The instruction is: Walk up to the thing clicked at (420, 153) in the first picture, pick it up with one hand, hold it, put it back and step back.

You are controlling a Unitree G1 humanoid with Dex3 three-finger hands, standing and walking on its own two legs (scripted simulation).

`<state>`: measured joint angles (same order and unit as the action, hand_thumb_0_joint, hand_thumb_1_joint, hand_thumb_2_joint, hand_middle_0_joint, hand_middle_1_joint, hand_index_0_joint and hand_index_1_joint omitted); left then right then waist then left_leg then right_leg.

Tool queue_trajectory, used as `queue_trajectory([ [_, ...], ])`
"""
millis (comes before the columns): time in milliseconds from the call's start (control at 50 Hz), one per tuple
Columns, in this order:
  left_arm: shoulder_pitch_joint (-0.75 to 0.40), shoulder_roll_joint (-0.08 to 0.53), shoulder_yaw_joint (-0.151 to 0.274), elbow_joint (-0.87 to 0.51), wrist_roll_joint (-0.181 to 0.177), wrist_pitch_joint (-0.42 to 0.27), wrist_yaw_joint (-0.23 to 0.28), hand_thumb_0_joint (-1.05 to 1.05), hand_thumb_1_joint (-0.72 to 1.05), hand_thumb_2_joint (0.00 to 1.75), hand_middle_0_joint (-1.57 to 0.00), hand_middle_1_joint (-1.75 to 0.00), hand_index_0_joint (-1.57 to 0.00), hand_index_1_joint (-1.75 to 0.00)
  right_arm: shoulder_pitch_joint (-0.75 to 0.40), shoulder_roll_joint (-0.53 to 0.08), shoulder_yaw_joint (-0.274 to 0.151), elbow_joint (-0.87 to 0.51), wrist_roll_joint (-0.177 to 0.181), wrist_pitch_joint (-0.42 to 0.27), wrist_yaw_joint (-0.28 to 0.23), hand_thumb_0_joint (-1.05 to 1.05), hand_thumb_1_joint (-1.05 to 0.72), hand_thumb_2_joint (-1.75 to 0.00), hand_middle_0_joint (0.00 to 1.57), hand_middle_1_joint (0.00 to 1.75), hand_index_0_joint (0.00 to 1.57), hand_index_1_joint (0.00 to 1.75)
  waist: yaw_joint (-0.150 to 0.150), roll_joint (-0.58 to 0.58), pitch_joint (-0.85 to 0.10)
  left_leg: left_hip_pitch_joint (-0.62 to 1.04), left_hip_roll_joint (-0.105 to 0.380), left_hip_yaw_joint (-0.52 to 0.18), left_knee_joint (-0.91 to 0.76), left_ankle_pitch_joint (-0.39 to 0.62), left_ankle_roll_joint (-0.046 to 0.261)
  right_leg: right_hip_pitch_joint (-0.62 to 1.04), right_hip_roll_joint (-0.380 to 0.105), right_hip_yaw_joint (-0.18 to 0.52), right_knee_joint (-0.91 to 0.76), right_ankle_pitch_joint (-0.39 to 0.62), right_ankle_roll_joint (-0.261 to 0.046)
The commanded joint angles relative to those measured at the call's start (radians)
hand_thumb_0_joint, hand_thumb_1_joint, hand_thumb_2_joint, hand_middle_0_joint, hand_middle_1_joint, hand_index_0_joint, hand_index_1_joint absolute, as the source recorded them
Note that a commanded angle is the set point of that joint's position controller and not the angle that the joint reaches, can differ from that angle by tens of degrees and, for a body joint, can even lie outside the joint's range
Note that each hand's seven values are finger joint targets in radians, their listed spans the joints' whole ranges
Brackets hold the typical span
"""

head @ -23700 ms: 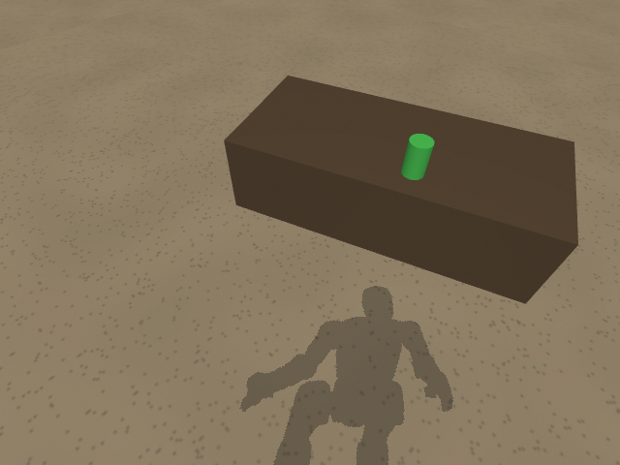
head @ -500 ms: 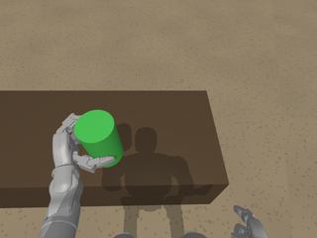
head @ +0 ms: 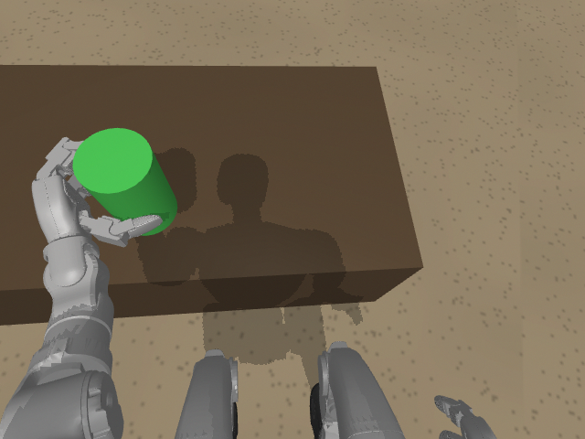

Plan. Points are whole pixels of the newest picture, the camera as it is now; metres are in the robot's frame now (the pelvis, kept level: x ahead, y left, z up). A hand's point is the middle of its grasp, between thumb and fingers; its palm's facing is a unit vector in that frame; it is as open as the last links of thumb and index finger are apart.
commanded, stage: crouch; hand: left
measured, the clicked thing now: (133, 187) +0.43 +0.20 +0.02
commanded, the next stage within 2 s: lower in 0.68 s
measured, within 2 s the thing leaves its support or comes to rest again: neither
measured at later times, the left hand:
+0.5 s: hand (117, 200) +0.45 +0.24 -0.05, palm faces +0.31 -0.95 -0.01, open 11.5 cm
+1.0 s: hand (127, 209) +0.46 +0.25 -0.10, palm faces +0.31 -0.95 -0.01, open 11.5 cm
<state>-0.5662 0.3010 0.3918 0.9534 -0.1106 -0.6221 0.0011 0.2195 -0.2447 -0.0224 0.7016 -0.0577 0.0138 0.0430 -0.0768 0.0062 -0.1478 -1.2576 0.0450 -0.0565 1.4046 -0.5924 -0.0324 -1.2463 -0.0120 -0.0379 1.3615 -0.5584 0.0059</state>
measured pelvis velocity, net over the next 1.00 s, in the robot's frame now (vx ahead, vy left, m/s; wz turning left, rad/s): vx -0.03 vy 0.00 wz -0.03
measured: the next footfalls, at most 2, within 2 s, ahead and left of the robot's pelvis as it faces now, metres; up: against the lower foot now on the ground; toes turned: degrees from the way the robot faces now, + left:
none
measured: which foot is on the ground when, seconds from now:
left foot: down 0.00-1.00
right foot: down 0.00-1.00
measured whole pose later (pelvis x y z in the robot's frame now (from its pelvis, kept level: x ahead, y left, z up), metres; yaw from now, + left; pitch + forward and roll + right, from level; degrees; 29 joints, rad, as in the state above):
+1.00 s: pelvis -0.03 +0.00 -0.10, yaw -2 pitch +34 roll -4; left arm -0.75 0.43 0.51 1.06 -0.07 -0.58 -0.04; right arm 0.18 -0.25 0.02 0.69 -0.07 0.01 0.05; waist -0.13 0.01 -0.19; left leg -1.72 0.04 -0.09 1.78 -0.66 -0.03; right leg -1.70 -0.01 -0.04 1.72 -0.62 0.01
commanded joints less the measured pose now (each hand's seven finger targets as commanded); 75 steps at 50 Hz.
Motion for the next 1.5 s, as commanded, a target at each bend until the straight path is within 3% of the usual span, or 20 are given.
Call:
queue_trajectory([
  [0, -0.323, 0.208, 0.053, -0.17, -0.004, -0.079, -0.01, 0.0, -0.07, 1.17, -1.25, -1.34, -1.26, -1.35, 0.099, -0.171, -0.053, -0.073, 0.001, -0.009, -0.005, 0.0, -0.94, -0.91, 0.2, 0.3, 0.2, 0.3, -0.004, 0.076, -0.56, 0.263, -0.028, 0.009, -0.113, 0.373, 0.041, 0.253, 0.02, 0.005, -0.1, 0.354, -0.038],
  [40, -0.344, 0.243, 0.071, -0.168, -0.003, -0.077, -0.017, 0.0, -0.06, 1.17, -1.27, -1.35, -1.28, -1.36, 0.098, -0.177, -0.054, -0.066, 0.007, -0.004, -0.006, 0.0, -0.93, -0.91, 0.2, 0.3, 0.2, 0.3, -0.01, 0.049, -0.553, 0.222, -0.024, 0.011, -0.089, 0.331, 0.047, 0.241, 0.022, 0.01, -0.094, 0.325, -0.034],
  [60, -0.367, 0.284, 0.108, -0.175, -0.004, -0.082, -0.018, 0.0, -0.06, 1.17, -1.28, -1.35, -1.29, -1.36, 0.101, -0.176, -0.051, -0.06, 0.004, -0.001, -0.007, 0.0, -0.93, -0.91, 0.2, 0.3, 0.2, 0.3, -0.004, 0.059, -0.553, 0.194, -0.026, 0.013, -0.077, 0.312, 0.048, 0.234, 0.02, 0.015, -0.081, 0.311, -0.034],
  [80, -0.37, 0.256, 0.084, -0.17, -0.001, -0.081, -0.022, 0.0, -0.08, 1.16, -1.27, -1.35, -1.28, -1.35, 0.098, -0.176, -0.051, -0.063, 0.002, 0.0, -0.006, 0.0, -0.93, -0.91, 0.2, 0.3, 0.2, 0.3, -0.02, 0.067, -0.553, 0.19, -0.026, 0.009, -0.075, 0.3, 0.046, 0.211, 0.022, 0.007, -0.071, 0.296, -0.037],
  [180, -0.409, 0.311, 0.12, -0.148, 0.005, -0.072, -0.026, 0.0, -0.04, 1.16, -1.28, -1.35, -1.29, -1.36, 0.097, -0.176, -0.046, -0.057, 0.003, 0.002, -0.007, 0.0, -0.93, -0.91, 0.2, 0.3, 0.2, 0.3, -0.025, 0.061, -0.566, 0.113, -0.022, 0.013, -0.022, 0.247, 0.053, 0.188, 0.019, 0.029, -0.048, 0.256, -0.031],
  [200, -0.44, 0.294, 0.099, -0.155, 0.012, -0.071, -0.031, 0.0, -0.05, 1.17, -1.28, -1.36, -1.3, -1.36, 0.107, -0.173, -0.045, -0.054, -0.002, 0.003, -0.005, 0.0, -0.93, -0.91, 0.2, 0.3, 0.2, 0.3, -0.039, 0.082, -0.571, 0.107, -0.023, 0.014, -0.013, 0.243, 0.052, 0.167, 0.019, 0.03, -0.039, 0.251, -0.034],
  [300, -0.442, 0.337, 0.126, -0.146, 0.018, -0.059, -0.043, 0.0, -0.02, 1.17, -1.28, -1.35, -1.29, -1.36, 0.092, -0.179, -0.041, -0.054, -0.002, 0.002, -0.009, 0.0, -0.93, -0.91, 0.2, 0.3, 0.2, 0.3, -0.026, 0.122, -0.574, 0.088, -0.019, 0.011, 0.005, 0.199, 0.047, 0.1, 0.02, 0.026, -0.012, 0.192, -0.04],
  [320, -0.449, 0.316, 0.103, -0.133, 0.018, -0.052, -0.047, 0.0, -0.04, 1.17, -1.27, -1.35, -1.29, -1.36, 0.089, -0.179, -0.04, -0.061, -0.001, 0.001, -0.009, 0.0, -0.93, -0.91, 0.2, 0.3, 0.2, 0.3, -0.034, 0.128, -0.565, 0.093, -0.019, 0.008, -0.001, 0.18, 0.045, 0.083, 0.02, 0.021, -0.011, 0.171, -0.042],
  [360, -0.466, 0.353, 0.128, -0.151, 0.018, -0.049, -0.046, 0.0, -0.03, 1.17, -1.28, -1.36, -1.3, -1.37, 0.091, -0.186, -0.04, -0.06, 0.0, 0.001, -0.013, 0.0, -0.93, -0.91, 0.2, 0.3, 0.2, 0.3, -0.032, 0.141, -0.585, 0.094, -0.017, 0.004, 0.011, 0.183, 0.043, 0.059, 0.022, 0.014, 0.005, 0.169, -0.043],
  [500, -0.481, 0.342, 0.116, -0.145, 0.021, -0.036, -0.05, 0.0, -0.01, 1.17, -1.26, -1.34, -1.27, -1.35, 0.095, -0.19, -0.034, -0.058, -0.001, -0.003, -0.014, 0.0, -0.93, -0.91, 0.2, 0.3, 0.2, 0.3, -0.037, 0.16, -0.592, 0.09, -0.014, -0.01, 0.04, 0.228, 0.039, -0.014, 0.025, -0.008, 0.065, 0.191, -0.051],
  [580, -0.485, 0.343, 0.115, -0.147, 0.017, -0.031, -0.053, 0.0, -0.03, 1.18, -1.25, -1.34, -1.26, -1.35, 0.089, -0.188, -0.031, -0.056, -0.001, -0.007, -0.016, 0.0, -0.94, -0.91, 0.2, 0.3, 0.2, 0.3, -0.037, 0.154, -0.574, 0.049, -0.016, -0.007, 0.055, 0.172, 0.043, -0.033, 0.023, -0.004, 0.07, 0.152, -0.049],
  [600, -0.488, 0.336, 0.104, -0.134, 0.022, -0.027, -0.055, 0.0, -0.03, 1.18, -1.27, -1.35, -1.28, -1.36, 0.097, -0.188, -0.033, -0.057, -0.001, -0.008, -0.018, 0.0, -0.94, -0.91, 0.2, 0.3, 0.2, 0.3, -0.052, 0.137, -0.589, 0.037, -0.016, -0.001, 0.071, 0.178, 0.048, -0.017, 0.023, 0.001, 0.064, 0.163, -0.044],
  [680, -0.489, 0.345, 0.115, -0.15, 0.017, -0.018, -0.058, 0.0, -0.03, 1.18, -1.23, -1.32, -1.24, -1.33, 0.104, -0.192, -0.03, -0.059, -0.001, -0.006, -0.018, 0.0, -0.94, -0.91, 0.2, 0.3, 0.2, 0.3, -0.037, 0.149, -0.637, 0.061, -0.018, -0.003, 0.096, 0.264, 0.049, -0.02, 0.022, -0.001, 0.096, 0.23, -0.047],
  [780, -0.504, 0.357, 0.122, -0.158, 0.019, -0.016, -0.048, 0.0, -0.02, 1.15, -1.25, -1.33, -1.26, -1.33, 0.097, -0.193, -0.028, -0.054, -0.001, -0.006, -0.02, 0.0, -0.94, -0.91, 0.2, 0.3, 0.2, 0.3, -0.034, 0.172, -0.61, 0.053, -0.014, -0.019, 0.093, 0.193, 0.039, -0.1, 0.021, -0.011, 0.122, 0.154, -0.053],
  [880, -0.491, 0.338, 0.125, -0.075, 0.023, -0.022, -0.038, 0.0, -0.08, 1.18, -1.28, -1.36, -1.29, -1.37, 0.099, -0.18, -0.016, -0.056, -0.007, -0.013, -0.017, 0.0, -0.94, -0.91, 0.2, 0.3, 0.2, 0.3, -0.061, 0.092, -0.556, -0.127, -0.024, 0.005, 0.166, 0.163, 0.057, -0.079, 0.021, 0.006, 0.143, 0.16, -0.04],
  [1120, -0.563, 0.417, 0.152, -0.137, 0.036, -0.042, -0.053, 0.0, -0.01, 1.21, -1.27, -1.37, -1.28, -1.38, 0.115, -0.209, -0.018, -0.063, -0.015, -0.007, -0.012, 0.0, -0.94, -0.91, 0.2, 0.3, 0.2, 0.3, -0.045, 0.18, -0.706, -0.095, -0.022, 0.0, 0.241, 0.198, 0.045, -0.163, 0.023, -0.009, 0.253, 0.167, -0.049],
  [1200, -0.572, 0.398, 0.132, -0.125, 0.042, -0.025, -0.057, 0.0, -0.02, 1.19, -1.26, -1.35, -1.27, -1.36, 0.113, -0.213, -0.017, -0.064, -0.015, -0.001, -0.016, 0.0, -0.94, -0.91, 0.2, 0.3, 0.2, 0.3, -0.061, 0.207, -0.674, -0.107, -0.021, -0.012, 0.251, 0.173, 0.04, -0.236, 0.019, -0.019, 0.283, 0.136, -0.053],
  [1340, -0.59, 0.432, 0.148, -0.132, 0.039, -0.019, -0.057, 0.0, -0.02, 1.18, -1.25, -1.34, -1.26, -1.35, 0.109, -0.208, -0.01, -0.064, -0.012, -0.004, -0.023, 0.0, -0.93, -0.91, 0.2, 0.3, 0.2, 0.3, -0.066, 0.162, -0.646, -0.222, -0.027, 0.01, 0.299, 0.089, 0.05, -0.224, 0.018, -0.007, 0.294, 0.089, -0.043],
  [1460, -0.584, 0.442, 0.164, -0.122, 0.032, -0.007, -0.07, 0.0, -0.01, 1.21, -1.28, -1.37, -1.29, -1.38, 0.113, -0.222, -0.01, -0.071, -0.011, -0.002, -0.025, 0.0, -0.93, -0.91, 0.2, 0.3, 0.2, 0.3, -0.059, 0.18, -0.653, -0.211, -0.026, 0.002, 0.324, 0.122, 0.047, -0.281, 0.015, -0.02, 0.34, 0.106, -0.047],
  [1480, -0.575, 0.419, 0.141, -0.102, 0.035, -0.004, -0.071, 0.0, -0.02, 1.2, -1.27, -1.36, -1.28, -1.37, 0.112, -0.219, -0.008, -0.077, -0.01, -0.002, -0.023, 0.0, -0.93, -0.91, 0.2, 0.3, 0.2, 0.3, -0.072, 0.165, -0.655, -0.225, -0.027, 0.0, 0.328, 0.123, 0.046, -0.267, 0.016, -0.023, 0.344, 0.11, -0.046],
])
